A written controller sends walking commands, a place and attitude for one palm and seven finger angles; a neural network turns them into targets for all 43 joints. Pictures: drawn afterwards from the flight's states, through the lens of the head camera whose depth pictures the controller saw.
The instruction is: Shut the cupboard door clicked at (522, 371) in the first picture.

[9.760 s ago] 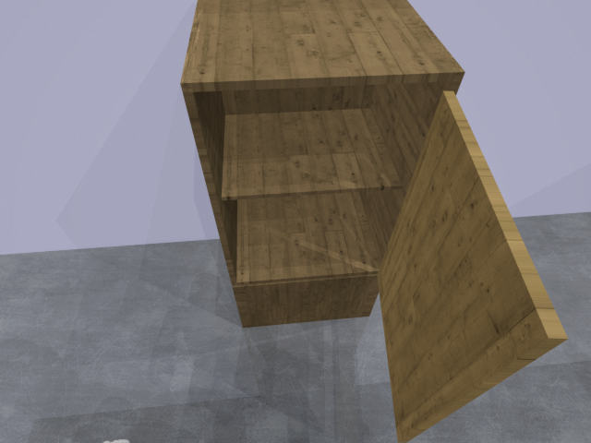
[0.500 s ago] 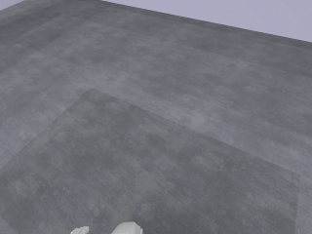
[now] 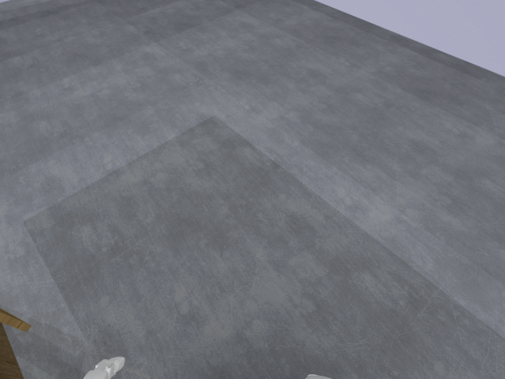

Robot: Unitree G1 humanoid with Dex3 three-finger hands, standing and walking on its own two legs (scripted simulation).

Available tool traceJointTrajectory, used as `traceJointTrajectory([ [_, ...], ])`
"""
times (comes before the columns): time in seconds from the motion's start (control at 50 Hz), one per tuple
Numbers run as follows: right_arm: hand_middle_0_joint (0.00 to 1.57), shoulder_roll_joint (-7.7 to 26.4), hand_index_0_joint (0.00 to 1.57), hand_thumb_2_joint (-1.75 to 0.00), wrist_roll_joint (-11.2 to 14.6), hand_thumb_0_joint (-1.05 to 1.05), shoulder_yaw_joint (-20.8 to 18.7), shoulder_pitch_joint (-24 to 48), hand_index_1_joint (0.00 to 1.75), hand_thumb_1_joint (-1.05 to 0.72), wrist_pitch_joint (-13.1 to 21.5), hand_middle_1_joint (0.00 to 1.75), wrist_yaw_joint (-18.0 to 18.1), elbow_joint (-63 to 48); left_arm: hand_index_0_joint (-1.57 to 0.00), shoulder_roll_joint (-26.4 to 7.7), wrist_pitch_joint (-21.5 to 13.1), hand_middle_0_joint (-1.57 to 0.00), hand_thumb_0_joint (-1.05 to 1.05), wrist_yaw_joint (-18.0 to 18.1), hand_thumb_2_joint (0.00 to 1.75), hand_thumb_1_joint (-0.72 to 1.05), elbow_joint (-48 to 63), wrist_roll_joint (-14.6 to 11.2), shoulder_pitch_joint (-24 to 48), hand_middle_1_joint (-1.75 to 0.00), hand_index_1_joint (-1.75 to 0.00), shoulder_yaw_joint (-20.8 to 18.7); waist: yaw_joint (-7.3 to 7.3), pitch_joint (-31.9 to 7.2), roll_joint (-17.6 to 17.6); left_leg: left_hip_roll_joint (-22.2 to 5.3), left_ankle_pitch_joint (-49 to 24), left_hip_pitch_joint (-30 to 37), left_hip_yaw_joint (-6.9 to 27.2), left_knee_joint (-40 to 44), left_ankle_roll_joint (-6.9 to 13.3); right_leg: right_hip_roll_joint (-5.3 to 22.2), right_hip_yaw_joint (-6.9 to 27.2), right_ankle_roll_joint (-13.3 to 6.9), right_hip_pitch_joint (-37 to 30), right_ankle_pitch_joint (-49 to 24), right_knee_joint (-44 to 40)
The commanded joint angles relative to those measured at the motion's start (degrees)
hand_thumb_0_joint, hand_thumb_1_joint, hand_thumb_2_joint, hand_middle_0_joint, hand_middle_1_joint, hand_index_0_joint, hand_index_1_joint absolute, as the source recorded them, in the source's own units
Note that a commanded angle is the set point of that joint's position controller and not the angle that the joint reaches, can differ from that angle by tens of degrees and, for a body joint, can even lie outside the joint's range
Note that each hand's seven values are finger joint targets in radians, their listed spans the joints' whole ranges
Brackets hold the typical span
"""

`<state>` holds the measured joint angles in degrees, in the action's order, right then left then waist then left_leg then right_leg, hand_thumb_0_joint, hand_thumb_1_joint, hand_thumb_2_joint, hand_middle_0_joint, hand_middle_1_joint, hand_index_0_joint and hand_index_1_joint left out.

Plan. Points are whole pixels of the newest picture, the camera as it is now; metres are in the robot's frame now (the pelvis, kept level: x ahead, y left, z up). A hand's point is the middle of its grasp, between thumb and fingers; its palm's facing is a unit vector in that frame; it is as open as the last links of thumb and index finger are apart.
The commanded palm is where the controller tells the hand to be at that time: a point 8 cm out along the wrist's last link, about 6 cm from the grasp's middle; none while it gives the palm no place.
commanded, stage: turn to face it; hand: left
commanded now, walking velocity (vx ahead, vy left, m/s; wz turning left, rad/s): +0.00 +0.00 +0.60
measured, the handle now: out of the picture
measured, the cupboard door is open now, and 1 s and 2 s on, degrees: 24 24 24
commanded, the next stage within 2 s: take the last steps up to it in 1.00 s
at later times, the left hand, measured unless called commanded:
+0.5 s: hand out of the picture -0.02 +0.24 -0.18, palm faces +0.34 -0.90 -0.27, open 7.4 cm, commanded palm none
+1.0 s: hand out of the picture -0.01 +0.18 -0.14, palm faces +0.54 -0.79 -0.28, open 7.4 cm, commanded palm none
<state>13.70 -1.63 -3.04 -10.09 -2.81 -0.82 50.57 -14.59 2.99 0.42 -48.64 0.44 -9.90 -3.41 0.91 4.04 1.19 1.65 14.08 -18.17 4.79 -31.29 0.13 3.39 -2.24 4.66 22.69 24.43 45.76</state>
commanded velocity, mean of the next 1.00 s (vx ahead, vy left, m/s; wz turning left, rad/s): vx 0.00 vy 0.00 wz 0.48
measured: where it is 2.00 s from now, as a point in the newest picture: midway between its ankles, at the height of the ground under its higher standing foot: outside the picture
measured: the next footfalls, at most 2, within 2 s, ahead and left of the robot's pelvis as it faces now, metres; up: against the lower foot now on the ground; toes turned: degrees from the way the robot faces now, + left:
right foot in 0.06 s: +0.05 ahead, -0.13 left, +0.00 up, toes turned -1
left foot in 0.42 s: +0.00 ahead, +0.13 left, +0.00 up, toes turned +21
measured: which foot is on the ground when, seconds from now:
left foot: down 0.00-0.06, up 0.08-0.40, down 0.42-0.80, up 0.82-1.00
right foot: up 0.00-0.04, down 0.06-0.42, up 0.44-0.78, down 0.80-1.00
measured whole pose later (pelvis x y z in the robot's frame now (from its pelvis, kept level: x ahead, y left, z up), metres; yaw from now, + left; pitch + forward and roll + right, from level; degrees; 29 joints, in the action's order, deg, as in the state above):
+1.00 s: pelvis +0.03 -0.03 +0.01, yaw +34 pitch +0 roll +2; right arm 14.3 -1.2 -4.1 -10.1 -4.4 -1.2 53.4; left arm -9.9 0.5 1.1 -50.2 1.4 -12.8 -1.2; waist 0.3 4.1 1.9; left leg 0.1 25.5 -25.1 0.9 -60.2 -2.8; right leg 5.2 -8.8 -1.2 13.3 16.6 30.3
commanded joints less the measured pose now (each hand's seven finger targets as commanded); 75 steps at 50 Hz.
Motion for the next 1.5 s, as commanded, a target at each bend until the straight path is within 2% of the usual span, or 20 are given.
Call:
traceJointTrajectory([
  [0.0, 0.2, 10.05, 0.2, -0.9, 0.73, 0.0, -3.25, 2.68, 0.3, -0.9, 0.85, 0.3, 0.61, -5.17, -0.2, -6.49, -2.53, -0.2, 0.0, 0.66, 0.9, 0.9, 3.62, 0.09, -7.26, -0.3, -0.3, -1.88, -3.26, -8.4, 3.41, -7.62, -10.67, -4.23, 12.61, 0.76, 4.5, 0.09, 0.47, -0.9, -16.76, -10.92, -21.63],
  [0.04, 0.2, 5.29, 0.2, -0.9, 0.84, 0.0, -2.6, 2.59, 0.3, -0.9, 0.9, 0.3, 0.22, -7.4, -0.2, -14.65, -3.09, -0.2, 0.0, 1.36, 0.9, 0.9, 4.31, 1.22, -8.18, -0.3, -0.3, -3.14, -4.1, -6.76, -17.11, 2.66, 19.56, -18.19, -1.0, -24.28, -2.08, 25.46, 23.71, -11.8, -19.19, -14.44, -31.62],
  [0.12, 0.2, 6.16, 0.2, -0.9, 0.38, 0.0, -3.02, 0.22, 0.3, -0.9, -0.37, 0.3, -0.81, -3.64, -0.2, -7.73, -3.22, -0.2, 0.0, 1.69, 0.9, 0.9, 6.17, 0.99, 1.88, -0.3, -0.3, -1.64, 1.01, -1.93, -9.92, -3.02, 10.75, -14.51, -1.27, -39.09, -2.98, 17.07, 7.43, -11.63, -9.02, -20.64, -27.84],
  [0.26, 0.2, 3.7, 0.2, -0.9, 0.95, 0.0, -1.4, 5.54, 0.3, -0.9, 0.11, 0.3, -1.26, -4.7, -0.2, -10.86, -2.84, -0.2, 0.0, 1.25, 0.9, 0.9, 3.06, 1.44, -5.31, -0.3, -0.3, -2.42, -3.64, -4.61, -12.88, -2.46, 12.3, -7.77, -9.31, -16.95, -3.82, 17.25, -1.85, -11.42, -17.4, -36.13, -22.38],
  [0.34, 0.2, 4.66, 0.2, -0.9, 0.99, 0.0, -1.36, 1.95, 0.3, -0.9, 1.08, 0.3, -0.87, -4.31, -0.2, -11.46, -2.38, -0.2, 0.0, 1.03, 0.9, 0.9, 2.12, 1.07, -5.41, -0.3, -0.3, -2.93, -2.16, -8.54, -13.33, -1.84, 5.17, -0.28, -11.38, -0.55, -2.75, 17.16, -5.87, -8.39, -19.89, -39.85, -14.39],
  [0.36, 0.2, 6.34, 0.2, -0.9, 0.81, 0.0, -1.83, -0.64, 0.3, -0.9, 1.56, 0.3, -0.86, -3.68, -0.2, -11.06, -2.16, -0.2, 0.0, 0.87, 0.9, 0.9, 2.2, 0.55, -5.13, -0.3, -0.3, -2.97, -0.43, -10.16, -9.49, -2.43, -3.01, 7.08, -10.21, 7.68, -1.9, 16.21, -7.6, -5.89, -15.92, -37.02, -8.27],
  [0.38, 0.2, 12.12, 0.2, -0.9, 0.39, 0.0, -3.24, -3.88, 0.3, -0.9, 2.22, 0.3, -0.57, -3.59, -0.2, -8.71, -1.92, -0.2, 0.0, 0.49, 0.9, 0.9, 3.58, 0.06, -5.61, -0.3, -0.3, -2.72, 1.61, -13.38, 3.42, -12.22, -17.89, 19.66, 3.14, 10.54, 2.77, 11.18, -9.6, -1.88, -2.25, -22.2, 3.79],
  [0.4, 0.2, 17.51, 0.2, -0.9, 0.73, 0.0, -4.61, -7.56, 0.3, -0.9, 2.03, 0.3, -0.13, -2.77, -0.2, -4.87, -1.88, -0.2, 0.0, 0.09, 0.9, 0.9, 6.46, 0.08, -2.77, -0.3, -0.3, -1.18, 3.55, -12.83, 17.64, -24.91, -42.1, 25.16, 17.6, 9.32, 10.67, 4.9, -7.59, 1.2, 12.95, 13.95, 13.76],
  [0.42, 0.2, 17.01, 0.2, -0.9, 0.92, 0.0, -4.36, -10.7, 0.3, -0.9, 1.75, 0.3, 0.25, -1.2, -0.2, -5.97, -1.05, -0.2, 0.0, 0.8, 0.9, 0.9, 7.21, 0.65, 1.33, -0.3, -0.3, -0.98, 5.22, -13.29, 13.36, -25.3, -38.95, 22.67, 15.81, 7.73, 13.0, 4.94, -2.04, 0.54, 12.94, 14.24, 19.17],
  [0.54, 0.2, 11.54, 0.2, -0.9, 0.32, 0.0, -2.56, 0.24, 0.3, -0.9, 2.09, 0.3, 1.21, -3.87, -0.2, -4.87, -1.06, -0.2, 0.0, -0.01, 0.9, 0.9, 3.42, 0.24, -0.39, -0.3, -0.3, -1.42, 0.04, -7.2, 7.68, -14.77, -26.91, 10.03, 7.04, 9.46, 9.04, 3.34, 0.34, 0.83, 7.29, 0.45, 15.78],
  [0.72, 0.2, 11.15, 0.2, -0.9, 0.4, 0.0, -2.94, 1.17, 0.3, -0.9, 1.19, 0.3, 0.96, -3.66, -0.2, -4.55, -2.24, -0.2, 0.0, 0.27, 0.9, 0.9, 3.35, -0.06, -3.77, -0.3, -0.3, -0.96, -1.48, -8.13, 7.47, -11.48, -24.34, 4.48, 11.72, 3.72, 6.97, -2.09, -2.13, -0.27, -8.83, -7.37, -12.89],
  [0.74, 0.2, 9.91, 0.2, -0.9, 0.65, 0.0, -2.76, 1.62, 0.3, -0.9, 1.2, 0.3, 0.88, -3.91, -0.2, -5.63, -2.77, -0.2, 0.0, 0.5, 0.9, 0.9, 2.73, 0.02, -6.29, -0.3, -0.3, -1.29, -2.91, -8.5, 4.63, -9.05, -19.08, 1.05, 10.59, 0.31, 4.7, -0.45, -1.02, -0.53, -14.68, -13.09, -20.77],
  [0.78, 0.2, 4.02, 0.2, -0.9, 1.1, 0.0, -1.85, 0.92, 0.3, -0.9, 1.26, 0.3, 0.52, -6.05, -0.2, -13.92, -3.51, -0.2, 0.0, 1.23, 0.9, 0.9, 2.52, 1.29, -8.61, -0.3, -0.3, -2.85, -3.88, -7.78, -18.05, 2.69, 19.61, -15.02, -2.09, -22.01, -1.84, 23.98, 21.95, -11.31, -21.52, -25.7, -28.66],
  [0.86, 0.2, 5.37, 0.2, -0.9, 0.33, 0.0, -2.37, -0.23, 0.3, -0.9, -0.31, 0.3, -0.08, -2.05, -0.2, -7.31, -3.37, -0.2, 0.0, 1.5, 0.9, 0.9, 3.98, 0.86, -0.19, -0.3, -0.3, -1.44, -0.04, -1.99, -10.48, -2.58, 10.98, -12.19, -0.58, -38.86, -2.41, 16.07, 8.46, -11.88, -9.05, -22.51, -28.0],
  [1.04, 0.2, 2.13, 0.2, -0.9, 1.3, 0.0, -0.29, 4.22, 0.3, -0.9, 0.73, 0.3, 0.09, -1.28, -0.2, -9.51, -3.44, -0.2, 0.0, 1.32, 0.9, 0.9, -1.22, 1.51, -8.27, -0.3, -0.3, -2.16, -4.11, -6.32, -13.17, -1.81, 13.24, -4.31, -7.73, -12.69, -3.05, 15.87, 1.91, -12.91, -19.52, -42.04, -22.68],
  [1.12, 0.2, 2.72, 0.2, -0.9, 0.96, 0.0, 0.11, -2.55, 0.3, -0.9, 2.05, 0.3, 0.44, 1.63, -0.2, -8.0, -2.96, -0.2, 0.0, 1.19, 0.9, 0.9, -3.05, 0.56, -6.39, -0.3, -0.3, -1.82, -0.71, -9.03, -9.03, -2.43, -0.86, 11.12, -8.64, 8.2, -1.69, 13.27, -1.26, -7.47, -12.65, -24.79, -17.47],
  [1.16, 0.2, 12.18, 0.2, -0.9, -0.11, 0.0, -1.95, -7.05, 0.3, -0.9, 2.58, 0.3, 0.81, 1.96, -0.2, -2.17, -2.42, -0.2, 0.0, 0.13, 0.9, 0.9, -0.6, 0.27, -5.68, -0.3, -0.3, -0.38, 1.9, -7.23, 15.74, -21.29, 3.1, 21.61, 15.45, 16.75, 7.52, 1.96, -8.38, -1.64, 10.12, 8.63, -0.02],
  [1.2, 0.2, 11.1, 0.2, -0.9, -0.14, 0.0, -1.79, -9.4, 0.3, -0.9, 2.85, 0.3, 1.62, 3.67, -0.2, -2.42, -2.42, -0.2, 0.0, -0.21, 0.9, 0.9, 0.01, 1.28, 1.29, -0.3, -0.3, -0.16, 4.05, -2.18, 14.87, -22.66, 12.21, 17.15, 19.35, 20.21, 12.33, 2.41, -2.08, -2.45, 16.7, 8.65, 13.0],
  [1.3, 0.2, 6.69, 0.2, -0.9, 0.32, 0.0, -0.18, -5.86, 0.3, -0.9, 4.57, 0.3, 2.04, 4.07, -0.2, -0.92, -3.04, -0.2, 0.0, -1.83, 0.9, 0.9, -4.82, 1.13, -3.95, -0.3, -0.3, 0.44, -0.35, 0.67, 6.4, -16.13, 6.16, 9.51, 7.06, 21.33, 9.62, 3.27, -1.53, -2.18, 9.84, -3.62, 10.78],
  [1.48, 0.2, 6.59, 0.2, -0.9, 0.02, 0.0, -0.68, -9.41, 0.3, -0.9, 4.88, 0.3, 2.11, 7.86, -0.2, 0.25, -4.32, -0.2, 0.0, -2.3, 0.9, 0.9, -6.06, 1.03, -4.26, -0.3, -0.3, 0.03, -1.29, 0.33, 4.34, -14.69, 3.03, 6.33, 2.55, 13.22, 7.46, -0.28, -6.38, -1.8, -6.85, -9.77, -14.13],
])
